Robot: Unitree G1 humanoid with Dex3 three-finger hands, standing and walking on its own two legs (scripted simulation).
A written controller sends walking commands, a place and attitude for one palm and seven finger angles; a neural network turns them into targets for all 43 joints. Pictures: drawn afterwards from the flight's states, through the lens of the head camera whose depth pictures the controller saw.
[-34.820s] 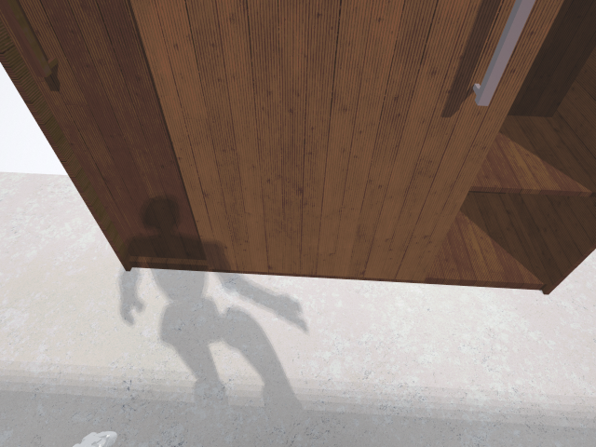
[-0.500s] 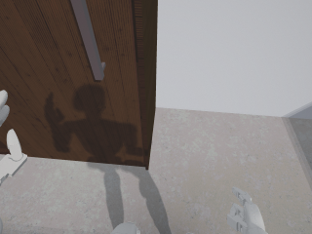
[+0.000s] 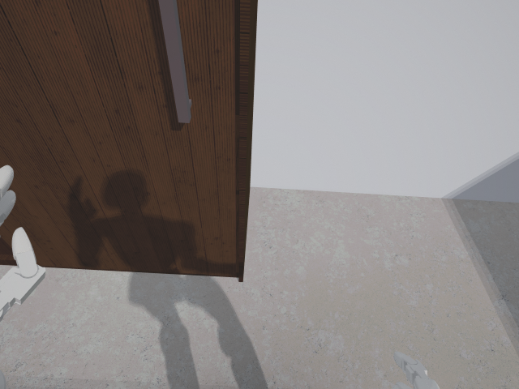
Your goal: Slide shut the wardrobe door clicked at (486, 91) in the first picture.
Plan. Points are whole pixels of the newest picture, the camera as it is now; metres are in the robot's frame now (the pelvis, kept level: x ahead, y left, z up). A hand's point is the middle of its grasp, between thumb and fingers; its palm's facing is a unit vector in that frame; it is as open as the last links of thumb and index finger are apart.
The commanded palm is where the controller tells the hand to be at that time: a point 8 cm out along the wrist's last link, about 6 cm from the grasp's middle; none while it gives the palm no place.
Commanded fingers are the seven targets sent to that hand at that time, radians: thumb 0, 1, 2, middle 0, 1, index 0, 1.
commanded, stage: stop stepping back and stand still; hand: left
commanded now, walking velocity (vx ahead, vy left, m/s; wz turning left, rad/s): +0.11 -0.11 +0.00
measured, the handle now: (177, 42) +0.64 +0.19 +0.23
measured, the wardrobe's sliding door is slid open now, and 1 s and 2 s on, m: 0.01 0.01 0.01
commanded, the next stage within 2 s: let the arm hang, fingers relaxed in 0.72 s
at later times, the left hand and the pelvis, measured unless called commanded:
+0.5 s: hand (43, 248) +0.23 +0.26 +0.16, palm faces +0.39 -0.81 -0.44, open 7.4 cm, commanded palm +0.17 +0.31 +0.19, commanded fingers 0.00 0.90 0.90 -0.20 -0.30 -0.20 -0.30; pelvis +0.03 +0.01 +0.01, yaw -1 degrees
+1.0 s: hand (116, 355) +0.19 +0.24 -0.09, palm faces +0.02 -0.93 -0.37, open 7.4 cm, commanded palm none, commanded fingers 0.00 0.90 0.90 -0.20 -0.30 -0.20 -0.30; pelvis +0.04 +0.01 +0.00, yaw +0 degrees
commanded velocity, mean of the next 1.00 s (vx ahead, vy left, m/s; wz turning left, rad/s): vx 0.01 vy -0.01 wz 0.00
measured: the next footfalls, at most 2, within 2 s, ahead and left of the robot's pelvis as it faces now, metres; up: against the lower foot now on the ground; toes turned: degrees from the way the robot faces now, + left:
none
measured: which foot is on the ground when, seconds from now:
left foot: down 0.00-1.00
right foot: down 0.00-1.00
